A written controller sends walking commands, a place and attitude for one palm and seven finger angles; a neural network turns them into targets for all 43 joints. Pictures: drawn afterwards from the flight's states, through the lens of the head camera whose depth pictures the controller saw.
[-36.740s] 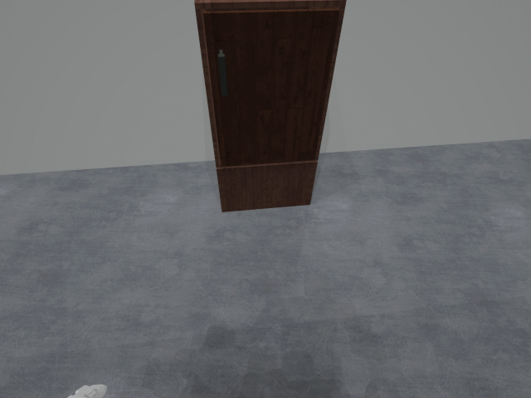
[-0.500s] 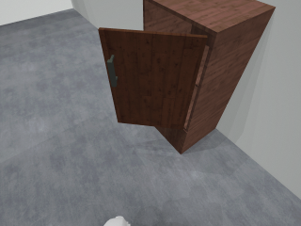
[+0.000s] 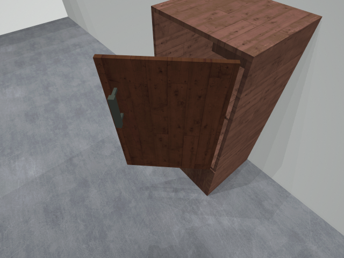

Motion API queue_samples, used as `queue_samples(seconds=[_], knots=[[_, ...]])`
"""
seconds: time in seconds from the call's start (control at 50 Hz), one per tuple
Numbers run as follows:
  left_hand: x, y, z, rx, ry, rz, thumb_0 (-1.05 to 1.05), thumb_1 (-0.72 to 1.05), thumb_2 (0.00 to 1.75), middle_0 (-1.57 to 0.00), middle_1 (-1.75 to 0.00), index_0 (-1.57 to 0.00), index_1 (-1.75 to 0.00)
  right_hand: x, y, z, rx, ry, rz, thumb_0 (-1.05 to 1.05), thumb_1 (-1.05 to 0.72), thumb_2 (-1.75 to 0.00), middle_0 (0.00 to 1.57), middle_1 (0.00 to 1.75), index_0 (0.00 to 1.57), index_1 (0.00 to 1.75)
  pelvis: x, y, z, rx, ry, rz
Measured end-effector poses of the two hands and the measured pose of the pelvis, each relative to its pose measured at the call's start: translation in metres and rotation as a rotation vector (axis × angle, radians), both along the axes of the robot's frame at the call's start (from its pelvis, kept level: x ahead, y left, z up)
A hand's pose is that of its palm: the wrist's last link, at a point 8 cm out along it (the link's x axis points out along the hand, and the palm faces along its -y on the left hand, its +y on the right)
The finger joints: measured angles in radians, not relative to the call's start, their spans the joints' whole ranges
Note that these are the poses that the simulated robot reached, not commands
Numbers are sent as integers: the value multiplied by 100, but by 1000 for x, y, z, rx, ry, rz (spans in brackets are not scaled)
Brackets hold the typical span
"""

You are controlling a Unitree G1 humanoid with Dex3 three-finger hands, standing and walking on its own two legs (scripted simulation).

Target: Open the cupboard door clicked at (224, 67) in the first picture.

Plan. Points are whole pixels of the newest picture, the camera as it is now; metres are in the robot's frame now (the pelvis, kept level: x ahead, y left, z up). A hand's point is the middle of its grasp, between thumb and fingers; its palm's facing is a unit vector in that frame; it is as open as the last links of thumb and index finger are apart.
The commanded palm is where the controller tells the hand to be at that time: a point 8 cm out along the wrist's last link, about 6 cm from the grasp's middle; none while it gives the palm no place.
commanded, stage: come to a stop and stand still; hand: left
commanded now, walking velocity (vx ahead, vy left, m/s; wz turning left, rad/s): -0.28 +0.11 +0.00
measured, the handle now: (117, 108) +0.56 +0.21 -0.01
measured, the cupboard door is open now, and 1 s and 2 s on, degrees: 46 46 46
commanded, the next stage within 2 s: look again from close up in 1.82 s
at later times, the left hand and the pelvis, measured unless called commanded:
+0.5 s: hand out of the picture +0.05 +0.23 -0.17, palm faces +0.00 -0.96 -0.28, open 7.4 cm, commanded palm none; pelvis -0.02 +0.03 -0.01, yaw -2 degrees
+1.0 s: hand out of the picture -0.03 +0.17 -0.16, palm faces -0.02 -0.98 -0.20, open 7.3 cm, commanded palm none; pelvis -0.03 +0.01 +0.00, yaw -2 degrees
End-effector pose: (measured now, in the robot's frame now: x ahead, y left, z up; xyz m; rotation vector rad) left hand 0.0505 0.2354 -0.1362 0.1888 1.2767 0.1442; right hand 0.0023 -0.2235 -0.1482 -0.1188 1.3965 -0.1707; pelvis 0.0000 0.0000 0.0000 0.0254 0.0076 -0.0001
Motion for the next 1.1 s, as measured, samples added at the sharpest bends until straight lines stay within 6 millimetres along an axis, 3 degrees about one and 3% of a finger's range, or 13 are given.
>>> queue_samples(seconds=[0.12,0.22,0.32,0.42,0.54,0.64,0.84,0.92,1.0,1.1], knots=[[33,-2,-1,-7,-56,4,0,92,90,-20,-30,-20,-30,6,-6,3,-27,31,-10,1,-91,-90,20,30,20,30,7,2,-1,-14,-3,18],[37,8,-12,-41,-71,19,0,91,90,-20,-30,-20,-30,17,-5,10,-84,5,6,1,-91,-90,20,30,20,30,3,17,-5,-28,-12,22],[24,23,-14,-35,-35,21,0,91,90,-20,-30,-20,-30,30,4,17,-100,-61,25,1,-91,-90,20,30,20,30,0,28,-3,-39,4,8],[6,38,-6,20,-51,1,0,91,90,-20,-30,-20,-30,47,17,8,-59,-196,35,1,-91,-90,20,30,20,30,-5,34,-9,-35,-9,-10],[-21,43,9,78,-41,-18,0,91,90,-20,-30,-20,-30,45,30,-1,16,-283,9,0,-92,-90,20,30,20,30,-23,32,-9,-21,-42,-33],[-42,35,15,79,-25,-30,0,91,90,-20,-30,-20,-30,25,24,-3,31,-268,9,0,-94,-90,21,30,20,30,-34,28,-6,-8,-38,-35],[-74,7,8,14,49,-12,0,91,90,-20,-30,-20,-30,-55,11,-5,19,-49,-11,0,-92,-90,20,30,20,30,-38,17,-1,-5,-18,-29],[-82,-3,5,-4,91,-6,1,92,90,-20,-30,-20,-30,-79,12,-2,26,30,-26,1,-91,-90,20,30,19,30,-37,12,1,-6,-14,-28],[-86,-12,3,-17,121,-2,1,92,90,-20,-30,-20,-30,-90,15,-1,39,76,-37,1,-91,-90,20,30,19,30,-34,7,3,-6,-13,-27],[-85,-21,2,-26,140,4,1,92,90,-20,-30,-20,-30,-86,19,0,57,89,-39,1,-91,-90,20,30,19,30,-29,1,4,-7,-15,-25]])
